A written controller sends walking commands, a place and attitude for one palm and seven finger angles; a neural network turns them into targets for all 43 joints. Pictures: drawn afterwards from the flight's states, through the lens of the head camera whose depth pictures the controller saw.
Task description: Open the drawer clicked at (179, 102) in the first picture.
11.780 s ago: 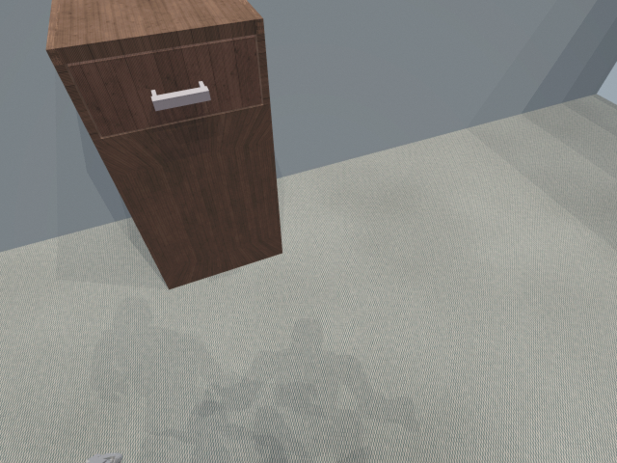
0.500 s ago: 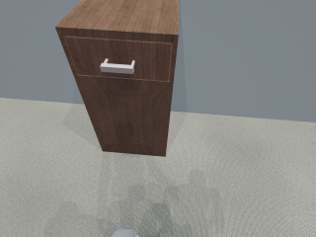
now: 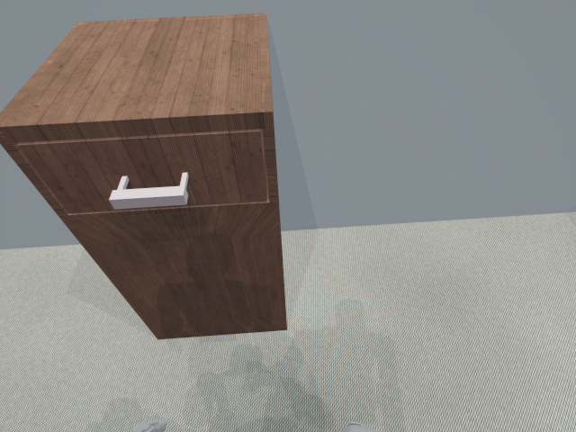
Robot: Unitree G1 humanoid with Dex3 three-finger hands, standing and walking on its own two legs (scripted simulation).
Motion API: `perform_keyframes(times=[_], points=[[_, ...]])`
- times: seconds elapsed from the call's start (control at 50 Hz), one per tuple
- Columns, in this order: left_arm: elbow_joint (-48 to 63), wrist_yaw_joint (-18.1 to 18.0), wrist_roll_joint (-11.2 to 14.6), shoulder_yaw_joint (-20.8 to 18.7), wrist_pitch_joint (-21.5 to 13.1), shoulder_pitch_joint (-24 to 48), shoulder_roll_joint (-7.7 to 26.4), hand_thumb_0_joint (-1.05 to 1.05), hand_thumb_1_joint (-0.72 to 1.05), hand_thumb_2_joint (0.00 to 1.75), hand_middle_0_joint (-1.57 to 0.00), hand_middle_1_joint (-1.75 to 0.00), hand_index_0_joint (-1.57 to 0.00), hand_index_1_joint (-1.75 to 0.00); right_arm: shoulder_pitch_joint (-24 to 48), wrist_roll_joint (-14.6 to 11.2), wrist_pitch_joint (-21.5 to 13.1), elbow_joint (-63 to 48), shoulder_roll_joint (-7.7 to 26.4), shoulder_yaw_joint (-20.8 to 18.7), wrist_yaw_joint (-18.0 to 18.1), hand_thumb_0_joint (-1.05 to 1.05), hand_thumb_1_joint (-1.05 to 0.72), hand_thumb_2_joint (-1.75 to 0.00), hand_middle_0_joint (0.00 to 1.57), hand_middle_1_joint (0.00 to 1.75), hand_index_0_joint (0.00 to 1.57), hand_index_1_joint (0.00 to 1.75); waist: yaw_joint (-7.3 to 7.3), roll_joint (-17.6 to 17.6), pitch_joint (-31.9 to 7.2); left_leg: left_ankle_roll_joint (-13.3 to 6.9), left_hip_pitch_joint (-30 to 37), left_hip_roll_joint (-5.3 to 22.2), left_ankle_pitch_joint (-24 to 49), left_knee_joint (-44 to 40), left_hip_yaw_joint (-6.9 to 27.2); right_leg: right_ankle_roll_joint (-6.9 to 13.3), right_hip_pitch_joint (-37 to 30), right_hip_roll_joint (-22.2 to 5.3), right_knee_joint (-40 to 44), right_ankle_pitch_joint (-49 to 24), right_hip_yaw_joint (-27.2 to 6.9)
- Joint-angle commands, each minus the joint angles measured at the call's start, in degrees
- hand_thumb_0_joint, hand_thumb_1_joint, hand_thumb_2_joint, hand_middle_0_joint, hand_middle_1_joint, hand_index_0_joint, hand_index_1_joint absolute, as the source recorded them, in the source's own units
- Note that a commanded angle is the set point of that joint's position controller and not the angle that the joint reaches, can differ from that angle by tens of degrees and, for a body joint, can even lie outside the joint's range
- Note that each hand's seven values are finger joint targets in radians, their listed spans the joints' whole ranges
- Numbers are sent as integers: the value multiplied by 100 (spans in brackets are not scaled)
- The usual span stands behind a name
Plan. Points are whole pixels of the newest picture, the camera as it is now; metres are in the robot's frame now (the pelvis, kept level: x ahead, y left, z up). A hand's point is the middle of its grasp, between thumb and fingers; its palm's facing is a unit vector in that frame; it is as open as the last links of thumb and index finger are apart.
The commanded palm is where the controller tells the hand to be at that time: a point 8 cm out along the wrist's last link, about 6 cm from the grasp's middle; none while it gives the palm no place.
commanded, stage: come to a stop and stand still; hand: left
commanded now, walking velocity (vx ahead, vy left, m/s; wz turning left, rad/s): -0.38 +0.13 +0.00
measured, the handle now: (152, 188) +0.53 +0.26 +0.02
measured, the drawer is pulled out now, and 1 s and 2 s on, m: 0.00 0.00 0.00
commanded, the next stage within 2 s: look again from close up in 1.30 s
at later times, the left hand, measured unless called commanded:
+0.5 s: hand out of the picture +0.08 +0.24 -0.16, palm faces +0.08 -0.95 -0.31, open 7.3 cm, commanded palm none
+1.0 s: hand out of the picture +0.02 +0.20 -0.16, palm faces +0.03 -0.98 -0.19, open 7.3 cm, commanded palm none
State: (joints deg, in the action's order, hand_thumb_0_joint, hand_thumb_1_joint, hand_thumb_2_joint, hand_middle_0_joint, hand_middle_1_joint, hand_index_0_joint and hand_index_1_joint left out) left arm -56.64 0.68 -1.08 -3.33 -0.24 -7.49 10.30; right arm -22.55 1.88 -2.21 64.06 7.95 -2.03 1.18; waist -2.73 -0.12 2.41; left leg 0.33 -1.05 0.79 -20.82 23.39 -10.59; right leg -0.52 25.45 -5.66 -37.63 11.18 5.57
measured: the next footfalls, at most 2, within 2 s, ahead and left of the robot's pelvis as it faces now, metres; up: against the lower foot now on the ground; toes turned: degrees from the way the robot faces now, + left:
right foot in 0.02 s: +0.11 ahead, -0.06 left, +0.00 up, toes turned +0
left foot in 0.46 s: +0.04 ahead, +0.15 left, +0.00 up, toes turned +4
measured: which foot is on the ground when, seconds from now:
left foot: down 0.00-0.04, up 0.06-0.44, down 0.46-1.00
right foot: up 0.00-0.00, down 0.02-1.00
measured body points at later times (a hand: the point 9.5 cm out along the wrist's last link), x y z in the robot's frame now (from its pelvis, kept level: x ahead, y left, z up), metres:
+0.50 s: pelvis +0.01 +0.02 -0.01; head +0.00 +0.01 +0.44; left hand +0.07 +0.29 -0.14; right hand +0.11 -0.24 -0.15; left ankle +0.00 +0.15 -0.74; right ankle +0.10 -0.10 -0.73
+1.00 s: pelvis +0.02 +0.04 +0.01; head +0.01 +0.02 +0.46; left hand +0.02 +0.26 -0.15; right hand -0.01 -0.19 -0.16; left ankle +0.00 +0.15 -0.73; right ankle +0.06 -0.07 -0.73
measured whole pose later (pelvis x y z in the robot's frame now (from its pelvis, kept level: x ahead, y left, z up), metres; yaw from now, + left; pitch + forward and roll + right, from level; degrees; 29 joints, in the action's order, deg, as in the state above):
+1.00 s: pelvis +0.02 +0.04 +0.01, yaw +0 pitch -1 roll +1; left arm -60.8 -0.6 -0.5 0.0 0.4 -18.8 7.9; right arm -21.8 1.2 0.2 61.3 9.9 0.6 1.4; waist -0.7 1.3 0.2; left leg -0.8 -9.3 0.0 -16.2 26.5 -3.5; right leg 1.6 15.8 0.1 -27.3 10.4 1.8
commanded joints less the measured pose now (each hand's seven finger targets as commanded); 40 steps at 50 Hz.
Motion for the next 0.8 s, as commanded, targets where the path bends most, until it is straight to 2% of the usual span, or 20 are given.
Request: perform_keyframes(times=[0.0,0.02,0.06,0.12,0.22,0.32,0.34,0.36,0.38,0.4,0.42,0.44,0.46,0.5,0.58,0.64,0.66,0.68,0.72,0.78], points=[[-221,-206,-28,-63,-249,-1525,824,0,90,90,-20,-30,-20,-30,-270,-150,-81,-175,428,-38,43,0,-90,-90,20,30,20,30,627,-857,-753,-40,-1721,479,1724,1587,306,402,-2972,-966,1002,-4227,-1317],[-283,-227,31,-92,-235,-1670,1132,0,90,90,-20,-30,-20,-30,-486,-211,24,-148,395,-63,73,0,-90,-90,20,30,20,30,522,-959,-1065,104,-1623,76,-1197,2494,391,1077,-2975,-1852,1130,-6075,-1696],[-114,-305,39,-116,-159,-1145,1127,0,90,90,-20,-30,-20,-30,-195,-234,233,-243,504,-124,114,0,-90,-90,20,30,20,30,514,-1223,-1119,93,-1854,118,-1671,3634,1045,1503,-2478,-1989,1251,-5857,-1833],[114,-403,-6,-137,0,-522,986,0,90,90,-20,-30,-20,-30,223,-173,436,-311,427,-166,74,0,-90,-90,20,30,20,30,400,-328,-575,149,-2186,93,-1092,4217,1243,1277,-1649,-1721,1431,-4611,-1298],[376,-385,-37,-205,47,-150,946,0,90,90,-20,-30,-20,-30,295,-104,620,-585,495,-242,-37,0,-90,-90,20,30,20,30,289,-782,-792,310,-2195,17,-430,4057,1168,1028,-1293,-1396,1681,-3151,-862],[477,-311,-128,-240,129,-41,1109,0,90,90,-20,-30,-20,-30,546,-108,526,-820,540,-210,-95,0,-90,-90,20,30,20,30,338,-1205,-701,204,-1774,52,-468,2856,954,972,-982,-1229,2052,-661,-1055],[662,-532,-120,-166,52,-229,1336,0,90,90,-20,-30,-20,-30,95,-176,324,-1237,1005,-325,-90,0,-90,-90,20,30,20,30,-17,-435,-2122,315,-1782,-159,-1076,2225,522,992,-2687,-1455,1352,-3010,-1749],[774,-527,-115,-194,86,-367,1469,0,90,90,-20,-30,-20,-30,336,-170,280,-1433,709,-262,-71,0,-90,-90,20,30,20,30,189,-272,-2114,149,-1624,0,-706,1287,679,1023,-2501,-1309,747,-2134,-1485],[704,-483,-62,-119,132,-410,1279,0,90,90,-20,-30,-20,-30,421,-170,274,-1495,683,-211,-50,0,-90,-90,20,30,20,30,131,-205,-1649,106,-1044,-258,267,301,433,745,-1645,-921,689,-1113,-1051],[681,-421,-12,-15,195,-441,967,0,90,90,-20,-30,-20,-30,305,-105,251,-1562,788,-168,-51,0,-90,-90,20,30,20,30,60,333,-1025,17,-767,44,498,-132,617,407,-850,-461,554,478,-545],[686,-356,28,60,258,-514,632,0,90,90,-20,-30,-20,-30,456,-19,256,-1643,1149,-215,-57,0,-90,-90,20,30,20,30,138,1074,-305,-320,-1395,967,101,-693,1829,86,-267,39,186,1367,-192],[755,-310,30,63,269,-672,497,0,90,90,-20,-30,-20,-30,719,58,292,-1846,1495,-245,-44,0,-90,-90,20,30,20,30,252,933,208,-749,-2297,1602,-106,-940,2408,33,-279,336,-215,1266,-140],[782,-248,-13,35,296,-645,514,0,90,90,-20,-30,-20,-30,992,63,307,-1944,1458,-232,-30,0,-90,-90,20,30,20,30,297,584,515,-817,-2870,1527,-1020,-1127,2361,106,-545,390,-414,1128,-169],[727,-146,-90,53,339,-828,589,0,90,90,-20,-30,-20,-30,1312,68,309,-1920,1427,-189,-29,0,-90,-90,20,30,20,30,356,1495,830,-732,-3043,1241,-1441,-1206,2127,102,-416,498,-994,922,-324],[689,-33,-80,42,158,-1323,646,0,90,90,-20,-30,-20,-30,1145,36,294,-1856,1519,-167,4,0,-90,-90,20,30,20,30,421,92,734,-659,-2607,1152,-950,-450,1816,181,-805,554,347,626,-450],[692,-39,-60,51,63,-1309,888,0,90,90,-20,-30,-20,-30,810,-26,256,-1752,1179,-55,4,0,-90,-90,20,30,20,30,232,-349,358,-404,-2094,332,-1031,306,1240,527,-469,97,1551,1580,-1631],[684,-63,-37,30,18,-1297,988,0,90,90,-20,-30,-20,-30,607,-33,271,-1664,1073,-25,14,0,-90,-90,20,30,20,30,167,-1124,141,-327,-1869,76,-643,893,898,653,-447,-172,2041,2024,-2134],[631,-98,1,44,-8,-1245,966,0,90,90,-20,-30,-20,-30,441,-63,270,-1529,953,12,19,0,-90,-90,20,30,20,30,74,-1383,29,-276,-1486,-31,-248,1237,794,794,-224,-463,2468,2214,-2379],[606,-150,22,69,-21,-960,810,0,90,90,-20,-30,-20,-30,90,-75,232,-1259,800,65,22,0,-90,-90,20,30,20,30,-124,-936,-36,-296,-819,66,225,663,989,745,88,-322,2309,1814,-1903],[376,-129,46,121,-33,-1116,642,0,90,90,-20,-30,-20,-30,235,-51,111,-1030,899,81,26,0,-90,-90,20,30,20,30,132,589,93,-389,-1284,604,96,-436,1590,384,-495,264,1474,941,-1097]])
